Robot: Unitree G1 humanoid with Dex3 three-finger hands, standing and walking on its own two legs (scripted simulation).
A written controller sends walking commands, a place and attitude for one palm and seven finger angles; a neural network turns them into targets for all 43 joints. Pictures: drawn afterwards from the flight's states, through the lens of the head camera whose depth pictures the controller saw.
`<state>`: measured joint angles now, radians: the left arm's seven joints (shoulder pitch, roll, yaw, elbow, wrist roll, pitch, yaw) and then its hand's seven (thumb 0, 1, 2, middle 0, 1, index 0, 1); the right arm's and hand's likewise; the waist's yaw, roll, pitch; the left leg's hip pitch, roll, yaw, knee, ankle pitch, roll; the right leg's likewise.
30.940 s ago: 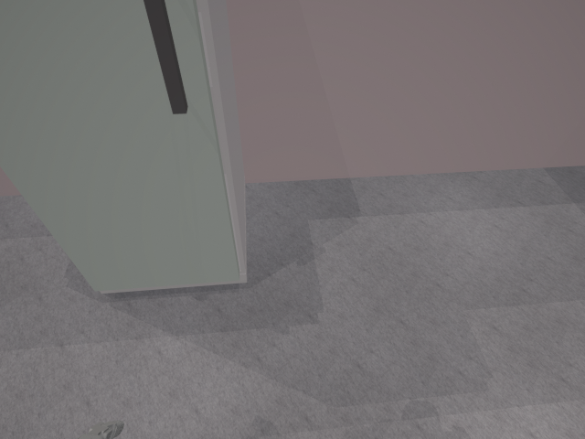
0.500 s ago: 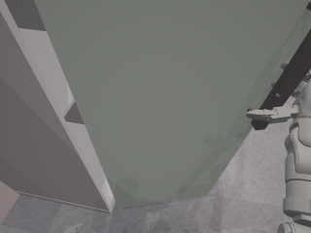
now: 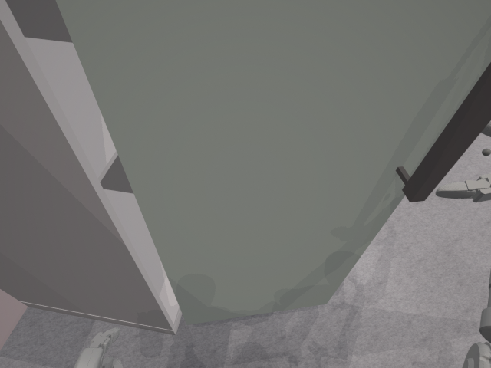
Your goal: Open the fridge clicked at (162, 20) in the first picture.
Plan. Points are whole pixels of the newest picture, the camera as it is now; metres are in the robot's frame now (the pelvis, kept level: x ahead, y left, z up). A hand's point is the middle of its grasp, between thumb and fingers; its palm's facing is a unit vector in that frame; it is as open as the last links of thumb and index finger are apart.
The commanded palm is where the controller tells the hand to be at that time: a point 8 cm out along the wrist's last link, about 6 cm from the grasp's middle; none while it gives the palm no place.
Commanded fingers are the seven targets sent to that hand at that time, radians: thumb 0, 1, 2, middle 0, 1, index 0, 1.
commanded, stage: slip the hand off the handle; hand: right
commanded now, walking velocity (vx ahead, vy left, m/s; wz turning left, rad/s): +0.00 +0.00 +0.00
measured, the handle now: (453, 117) +0.42 -0.25 +0.23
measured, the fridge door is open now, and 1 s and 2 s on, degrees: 72 72 72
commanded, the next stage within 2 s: draw the hand back to the body in 1.20 s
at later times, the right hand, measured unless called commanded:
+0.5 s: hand out of the picture +0.37 -0.32 +0.21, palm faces +0.31 +0.94 -0.17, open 14.7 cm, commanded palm +0.32 -0.36 +0.21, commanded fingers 0.00 0.55 -0.20 0.25 1.15 0.25 1.15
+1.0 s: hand out of the picture +0.28 -0.31 +0.21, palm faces +0.36 +0.92 -0.16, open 14.7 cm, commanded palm +0.23 -0.36 +0.21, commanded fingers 0.00 0.55 -0.20 0.25 1.15 0.25 1.15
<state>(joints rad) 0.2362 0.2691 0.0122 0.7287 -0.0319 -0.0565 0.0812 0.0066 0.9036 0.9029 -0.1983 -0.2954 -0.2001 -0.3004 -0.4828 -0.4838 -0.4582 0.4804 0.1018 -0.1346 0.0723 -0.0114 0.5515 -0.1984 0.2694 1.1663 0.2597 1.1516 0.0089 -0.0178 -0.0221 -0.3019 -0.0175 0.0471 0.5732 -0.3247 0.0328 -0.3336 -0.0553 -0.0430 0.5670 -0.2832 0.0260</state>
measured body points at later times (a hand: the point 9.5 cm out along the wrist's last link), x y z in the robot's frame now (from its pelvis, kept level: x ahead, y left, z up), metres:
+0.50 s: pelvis +0.01 -0.03 +0.00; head +0.02 -0.03 +0.45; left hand +0.09 +0.23 -0.11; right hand +0.35 -0.37 +0.22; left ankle -0.02 +0.09 -0.73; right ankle +0.00 -0.14 -0.73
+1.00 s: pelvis -0.01 -0.01 +0.00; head -0.02 +0.01 +0.45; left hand +0.18 +0.22 -0.08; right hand +0.25 -0.36 +0.22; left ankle -0.02 +0.09 -0.73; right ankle +0.00 -0.14 -0.73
